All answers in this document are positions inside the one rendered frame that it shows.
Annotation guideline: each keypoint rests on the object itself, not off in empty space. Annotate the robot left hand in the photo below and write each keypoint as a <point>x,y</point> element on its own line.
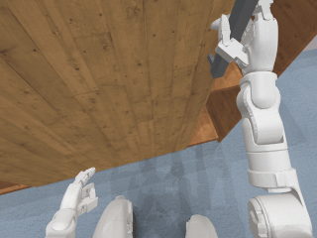
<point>76,198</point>

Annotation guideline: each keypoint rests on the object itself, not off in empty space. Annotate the robot left forearm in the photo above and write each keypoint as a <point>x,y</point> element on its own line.
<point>63,224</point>

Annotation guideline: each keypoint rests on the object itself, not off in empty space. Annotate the handle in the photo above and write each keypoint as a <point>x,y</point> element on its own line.
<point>238,21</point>

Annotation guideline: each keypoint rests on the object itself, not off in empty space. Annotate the robot right thigh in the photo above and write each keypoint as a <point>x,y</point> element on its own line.
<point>199,226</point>

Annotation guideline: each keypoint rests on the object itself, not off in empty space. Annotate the robot left thigh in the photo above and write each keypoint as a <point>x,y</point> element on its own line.
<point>114,219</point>

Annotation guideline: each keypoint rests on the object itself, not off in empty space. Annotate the robot thigh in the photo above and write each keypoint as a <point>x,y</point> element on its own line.
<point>114,219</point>
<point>199,226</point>

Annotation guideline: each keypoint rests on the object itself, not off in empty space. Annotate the robot right hand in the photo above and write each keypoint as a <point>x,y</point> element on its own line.
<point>260,40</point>

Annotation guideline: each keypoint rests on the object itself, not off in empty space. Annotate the robot right forearm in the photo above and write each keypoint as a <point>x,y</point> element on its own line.
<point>264,136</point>

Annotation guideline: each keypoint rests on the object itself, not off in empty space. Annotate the robot right upper arm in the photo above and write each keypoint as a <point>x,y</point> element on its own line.
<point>278,216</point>

